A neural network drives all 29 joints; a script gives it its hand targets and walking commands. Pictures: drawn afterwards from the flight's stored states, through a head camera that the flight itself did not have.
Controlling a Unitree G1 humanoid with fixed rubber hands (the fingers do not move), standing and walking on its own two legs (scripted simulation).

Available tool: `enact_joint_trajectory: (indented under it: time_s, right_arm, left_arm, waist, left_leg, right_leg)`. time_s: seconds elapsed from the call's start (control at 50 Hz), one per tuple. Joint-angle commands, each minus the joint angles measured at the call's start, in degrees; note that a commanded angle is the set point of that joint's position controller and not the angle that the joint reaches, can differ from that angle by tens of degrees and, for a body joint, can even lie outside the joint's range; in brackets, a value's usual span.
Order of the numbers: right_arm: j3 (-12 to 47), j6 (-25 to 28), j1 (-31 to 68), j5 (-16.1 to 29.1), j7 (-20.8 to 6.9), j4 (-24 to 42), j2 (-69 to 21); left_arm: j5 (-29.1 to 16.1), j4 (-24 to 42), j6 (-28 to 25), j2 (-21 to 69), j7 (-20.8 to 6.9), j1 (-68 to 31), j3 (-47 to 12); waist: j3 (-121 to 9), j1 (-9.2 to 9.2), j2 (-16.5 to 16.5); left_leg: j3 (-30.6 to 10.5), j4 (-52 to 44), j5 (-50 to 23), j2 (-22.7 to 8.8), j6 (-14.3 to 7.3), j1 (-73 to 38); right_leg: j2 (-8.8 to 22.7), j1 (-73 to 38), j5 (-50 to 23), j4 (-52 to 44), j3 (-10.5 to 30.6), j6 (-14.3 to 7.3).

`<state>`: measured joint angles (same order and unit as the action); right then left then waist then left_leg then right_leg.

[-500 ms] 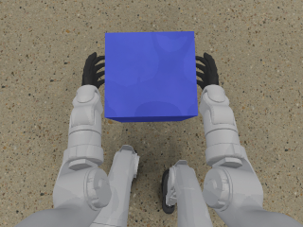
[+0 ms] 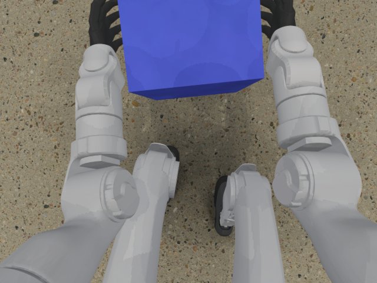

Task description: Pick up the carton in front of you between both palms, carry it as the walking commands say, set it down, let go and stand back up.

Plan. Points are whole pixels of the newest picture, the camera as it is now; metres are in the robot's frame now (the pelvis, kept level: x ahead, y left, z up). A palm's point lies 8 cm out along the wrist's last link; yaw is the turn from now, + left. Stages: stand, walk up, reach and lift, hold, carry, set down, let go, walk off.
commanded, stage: set down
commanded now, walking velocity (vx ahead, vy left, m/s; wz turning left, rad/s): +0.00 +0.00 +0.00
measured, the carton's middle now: (191, 42) +0.53 +0.10 -0.19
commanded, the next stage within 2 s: none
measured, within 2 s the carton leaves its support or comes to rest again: rests again in 1.02 s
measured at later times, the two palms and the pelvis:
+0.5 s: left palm (114, 48) +0.50 +0.27 -0.25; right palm (245, 33) +0.59 -0.02 -0.26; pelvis +0.00 -0.01 -0.08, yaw +1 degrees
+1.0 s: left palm (118, 53) +0.49 +0.27 -0.26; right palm (247, 40) +0.58 -0.03 -0.28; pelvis -0.01 -0.01 -0.10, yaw +1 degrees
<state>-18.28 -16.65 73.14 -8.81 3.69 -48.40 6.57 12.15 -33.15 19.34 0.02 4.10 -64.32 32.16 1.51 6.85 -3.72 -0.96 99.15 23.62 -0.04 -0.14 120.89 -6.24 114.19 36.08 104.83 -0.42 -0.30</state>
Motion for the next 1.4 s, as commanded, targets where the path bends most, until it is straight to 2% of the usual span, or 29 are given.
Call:
enact_joint_trajectory:
  time_s: [0.0, 0.12, 0.3, 0.44, 0.52, 0.58, 0.66, 0.78, 0.92, 1.1, 1.16, 1.38]
  right_arm:
    - [22.26, 2.08, 34.80, 6.81, -12.62, 2.00, -49.58]
    - [23.81, 2.26, 39.69, 8.75, -11.54, 0.57, -46.44]
    - [28.36, 3.46, 46.31, 13.34, -10.08, -0.60, -42.82]
    - [29.50, 5.41, 50.48, 15.05, -9.02, -0.17, -38.90]
    - [29.84, 5.67, 51.32, 15.25, -8.90, 0.20, -39.03]
    - [29.64, 6.04, 50.05, 15.14, -9.11, -0.43, -40.14]
    - [29.04, 6.24, 49.22, 14.98, -9.75, -1.76, -40.16]
    - [27.96, 6.38, 49.49, 14.69, -10.16, -3.52, -38.45]
    - [25.56, 5.75, 47.88, 12.23, -10.26, -7.40, -34.82]
    - [22.03, 4.60, 43.67, 8.42, -10.53, -11.16, -30.54]
    - [20.93, 4.15, 42.16, 7.03, -10.69, -12.11, -29.54]
    - [17.17, 2.87, 38.26, 2.91, -11.74, -15.33, -23.64]
  left_arm:
    - [-7.89, -0.61, -1.14, 44.62, -13.61, -40.03, -29.11]
    - [-9.50, -0.20, -1.70, 40.37, -13.82, -45.50, -28.00]
    - [-13.86, 0.11, -2.77, 35.07, -14.37, -51.77, -28.38]
    - [-16.83, -4.58, -3.42, 36.20, -14.87, -51.92, -26.59]
    - [-18.75, -4.88, -3.62, 36.67, -15.35, -52.84, -26.65]
    - [-18.63, -6.60, -3.94, 36.67, -15.64, -51.39, -25.88]
    - [-17.42, -9.01, -4.25, 36.08, -15.86, -49.70, -23.87]
    - [-15.78, -11.75, -4.83, 34.34, -16.09, -48.83, -20.79]
    - [-14.88, -14.87, -5.38, 31.12, -16.72, -49.46, -18.04]
    - [-14.66, -17.71, -5.88, 26.92, -17.10, -49.31, -16.02]
    - [-14.72, -18.74, -6.01, 25.73, -16.99, -49.11, -15.70]
    - [-11.47, -24.02, -5.81, 19.85, -15.68, -43.73, -10.45]
  waist:
    - [-64.17, 4.24, -0.17]
    - [-64.45, 5.79, -1.38]
    - [-64.97, 8.30, -3.06]
    - [-60.46, 7.41, -4.38]
    - [-59.74, 7.39, -6.38]
    - [-56.65, 7.73, -6.62]
    - [-51.22, 8.60, -7.22]
    - [-44.27, 9.44, -8.99]
    - [-36.34, 8.61, -9.92]
    - [-28.96, 6.28, -8.65]
    - [-26.55, 5.33, -8.33]
    - [-17.07, 3.88, -8.18]
  left_leg:
    - [3.26, -0.81, -20.40, 6.84, 2.43, -54.21]
    - [4.26, 3.96, -20.47, 6.05, 2.24, -50.28]
    - [4.86, 10.61, -25.48, 4.56, 1.99, -47.93]
    - [3.82, 15.38, -30.34, 3.89, 1.74, -47.19]
    - [3.59, 16.60, -31.43, 3.78, 1.54, -43.92]
    - [2.87, 17.72, -32.94, 3.74, 1.13, -44.27]
    - [2.75, 17.81, -29.86, 3.74, 0.93, -40.95]
    - [3.41, 17.26, -22.91, 3.46, 0.80, -32.48]
    - [3.83, 17.64, -15.89, 2.91, 0.66, -24.96]
    - [3.36, 18.59, -12.22, 2.63, 0.43, -21.32]
    - [3.13, 18.93, -11.33, 2.59, 0.35, -20.72]
    - [2.89, 19.28, -6.01, 2.80, -0.10, -18.38]
  right_leg:
    - [-5.86, -10.39, -11.49, -9.19, -1.45, 0.36]
    - [-5.21, -11.46, -12.26, -4.44, -1.28, 0.46]
    - [-4.28, -14.41, -16.90, 2.21, -0.72, 0.42]
    - [-3.31, -12.81, -18.35, 5.78, -0.06, -0.32]
    - [-2.94, -15.54, -21.36, 7.58, 0.51, -0.82]
    - [-2.86, -11.69, -20.39, 8.15, 0.70, -0.84]
    - [-2.76, -8.54, -18.01, 8.45, 1.10, -0.99]
    - [-2.46, -9.54, -17.01, 8.86, 1.98, -1.22]
    - [-1.75, -10.31, -14.21, 8.81, 3.14, -1.51]
    - [-1.00, -8.90, -12.27, 9.37, 4.04, -1.78]
    - [-0.82, -8.19, -11.73, 9.54, 4.23, -1.94]
    - [-0.10, -4.59, -6.89, 9.48, 4.70, -2.24]
